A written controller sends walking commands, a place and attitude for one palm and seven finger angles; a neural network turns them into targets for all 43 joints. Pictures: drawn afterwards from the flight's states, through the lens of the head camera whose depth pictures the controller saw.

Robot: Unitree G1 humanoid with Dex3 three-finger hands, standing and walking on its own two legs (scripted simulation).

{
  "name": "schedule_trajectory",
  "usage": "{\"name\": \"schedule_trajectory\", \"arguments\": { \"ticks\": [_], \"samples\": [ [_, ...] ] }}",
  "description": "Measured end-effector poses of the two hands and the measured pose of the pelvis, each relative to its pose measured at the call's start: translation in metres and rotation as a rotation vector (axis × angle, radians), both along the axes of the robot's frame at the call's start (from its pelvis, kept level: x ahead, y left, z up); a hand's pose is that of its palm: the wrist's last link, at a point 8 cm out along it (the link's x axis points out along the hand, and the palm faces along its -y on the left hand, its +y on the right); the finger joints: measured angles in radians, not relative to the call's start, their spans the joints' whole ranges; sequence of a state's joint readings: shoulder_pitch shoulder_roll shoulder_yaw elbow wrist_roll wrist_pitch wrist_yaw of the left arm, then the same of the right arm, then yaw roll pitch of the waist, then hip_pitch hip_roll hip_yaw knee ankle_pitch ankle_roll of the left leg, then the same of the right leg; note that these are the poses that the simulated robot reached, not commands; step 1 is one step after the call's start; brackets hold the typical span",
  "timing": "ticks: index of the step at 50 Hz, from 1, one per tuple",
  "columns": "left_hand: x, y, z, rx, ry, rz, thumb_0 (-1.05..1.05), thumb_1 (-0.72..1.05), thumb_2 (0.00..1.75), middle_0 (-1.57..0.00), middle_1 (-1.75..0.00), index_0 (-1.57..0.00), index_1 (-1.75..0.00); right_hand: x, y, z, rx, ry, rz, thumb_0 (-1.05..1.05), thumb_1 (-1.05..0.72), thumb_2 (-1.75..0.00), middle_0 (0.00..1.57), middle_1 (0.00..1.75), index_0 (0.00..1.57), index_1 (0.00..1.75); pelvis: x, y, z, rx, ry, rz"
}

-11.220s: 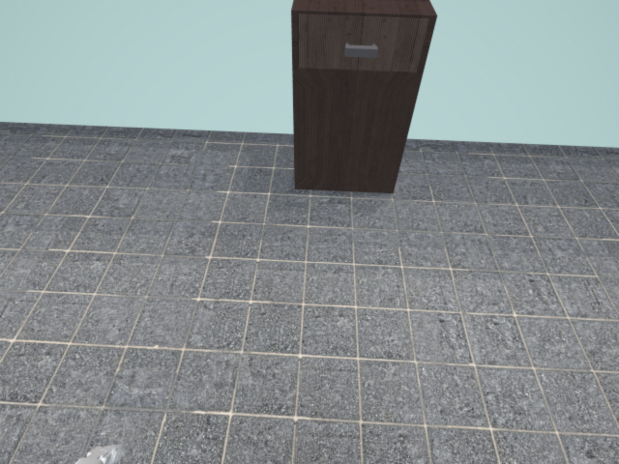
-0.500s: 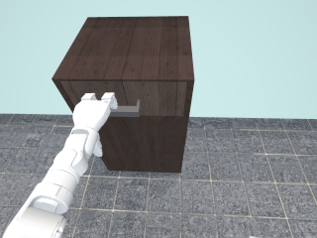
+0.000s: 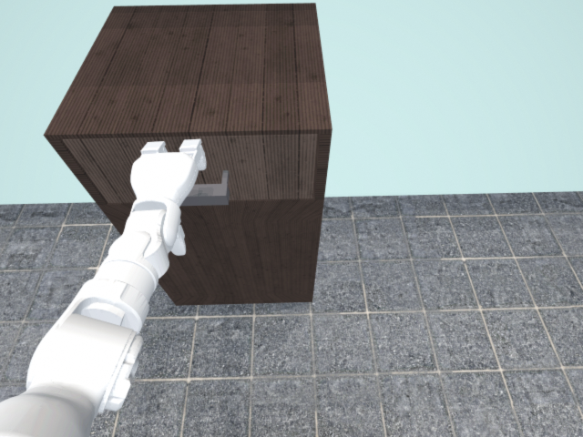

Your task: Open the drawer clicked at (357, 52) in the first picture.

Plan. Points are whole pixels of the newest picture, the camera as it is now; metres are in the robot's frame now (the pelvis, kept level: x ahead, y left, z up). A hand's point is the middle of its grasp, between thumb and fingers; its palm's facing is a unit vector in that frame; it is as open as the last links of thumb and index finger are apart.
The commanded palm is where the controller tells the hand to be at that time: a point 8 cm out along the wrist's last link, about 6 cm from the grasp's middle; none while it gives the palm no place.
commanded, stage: move the hooked fingers above the handle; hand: left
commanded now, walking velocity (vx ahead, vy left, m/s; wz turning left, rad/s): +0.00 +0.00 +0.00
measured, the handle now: (199, 185) +0.55 +0.15 -0.04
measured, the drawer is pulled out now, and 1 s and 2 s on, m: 0.00 0.00 0.00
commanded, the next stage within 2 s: lower the fingers behind the handle in 0.92 s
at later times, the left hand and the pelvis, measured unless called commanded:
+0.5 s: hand (191, 184) +0.51 +0.15 +0.01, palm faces -0.06 -0.02 -1.00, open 13.7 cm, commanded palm +0.49 +0.15 +0.07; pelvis +0.00 +0.02 -0.01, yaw -2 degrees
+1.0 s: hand (195, 184) +0.51 +0.14 +0.01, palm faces -0.06 -0.05 -1.00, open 13.8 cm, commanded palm +0.48 +0.15 +0.07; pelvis +0.00 +0.02 -0.01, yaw -1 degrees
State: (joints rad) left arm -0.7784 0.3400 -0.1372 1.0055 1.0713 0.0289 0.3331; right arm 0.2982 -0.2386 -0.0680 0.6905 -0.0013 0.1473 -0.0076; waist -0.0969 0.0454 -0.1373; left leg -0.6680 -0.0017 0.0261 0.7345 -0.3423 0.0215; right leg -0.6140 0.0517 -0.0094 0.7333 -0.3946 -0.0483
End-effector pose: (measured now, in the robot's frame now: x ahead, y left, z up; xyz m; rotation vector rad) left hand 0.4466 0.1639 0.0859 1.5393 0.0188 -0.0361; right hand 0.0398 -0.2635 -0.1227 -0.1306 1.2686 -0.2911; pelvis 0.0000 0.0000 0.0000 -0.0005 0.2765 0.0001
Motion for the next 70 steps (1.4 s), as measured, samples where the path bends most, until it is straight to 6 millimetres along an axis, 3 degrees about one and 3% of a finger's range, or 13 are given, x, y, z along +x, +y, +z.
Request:
{"name": "schedule_trajectory", "arguments": {
  "ticks": [16,22,31,40,47,56,70],
  "samples": [
    [0.043,-0.025,-0.014,-0.011,-0.014,-0.02,0.0,-0.49,0.3,-0.32,-1.2,-0.32,-1.2,-0.073,0.011,-0.006,-0.025,0.143,-0.091,0.0,-0.9,-0.9,0.2,0.3,0.2,0.3,-0.004,0.012,-0.015,-0.015,0.092,-0.014],
    [0.044,-0.023,-0.014,-0.005,-0.01,0.01,0.0,-0.49,0.3,-0.35,-1.22,-0.34,-1.24,-0.088,0.023,-0.006,-0.003,0.179,-0.114,0.0,-0.9,-0.9,0.2,0.3,0.2,0.3,-0.004,0.016,-0.014,-0.017,0.093,-0.026],
    [0.034,-0.005,-0.02,-0.003,0.05,-0.007,0.0,-0.49,0.3,-0.33,-1.21,-0.32,-1.21,-0.079,0.031,-0.002,-0.007,0.15,-0.099,0.0,-0.9,-0.9,0.2,0.3,0.2,0.3,-0.004,0.021,-0.01,-0.023,0.075,-0.019],
    [0.036,-0.012,-0.017,-0.01,-0.038,-0.033,0.0,-0.49,0.3,-0.33,-1.2,-0.32,-1.2,-0.058,0.024,-0.006,-0.026,0.127,-0.049,0.0,-0.9,-0.9,0.2,0.3,0.2,0.3,-0.005,0.024,-0.016,-0.032,0.09,0.001],
    [0.041,-0.016,-0.016,-0.003,0.0,0.02,0.0,-0.49,0.3,-0.32,-1.2,-0.32,-1.2,-0.046,0.025,-0.006,-0.016,0.105,-0.061,0.0,-0.9,-0.9,0.2,0.3,0.2,0.3,-0.002,0.024,-0.014,-0.028,0.086,-0.01],
    [0.037,-0.017,-0.018,-0.014,0.016,-0.024,0.0,-0.49,0.3,-0.32,-1.2,-0.32,-1.2,-0.046,0.027,-0.005,-0.005,0.107,-0.067,0.0,-0.9,-0.9,0.2,0.3,0.2,0.3,0.003,0.019,-0.011,-0.022,0.076,-0.019],
    [0.031,-0.011,-0.041,-0.013,0.02,-0.015,0.0,-0.49,0.3,-0.32,-1.2,-0.32,-1.2,-0.05,0.013,-0.012,-0.026,0.13,-0.055,0.0,-0.9,-0.9,0.2,0.3,0.2,0.3,0.0,0.012,-0.019,-0.023,0.103,-0.004]
  ]
}}
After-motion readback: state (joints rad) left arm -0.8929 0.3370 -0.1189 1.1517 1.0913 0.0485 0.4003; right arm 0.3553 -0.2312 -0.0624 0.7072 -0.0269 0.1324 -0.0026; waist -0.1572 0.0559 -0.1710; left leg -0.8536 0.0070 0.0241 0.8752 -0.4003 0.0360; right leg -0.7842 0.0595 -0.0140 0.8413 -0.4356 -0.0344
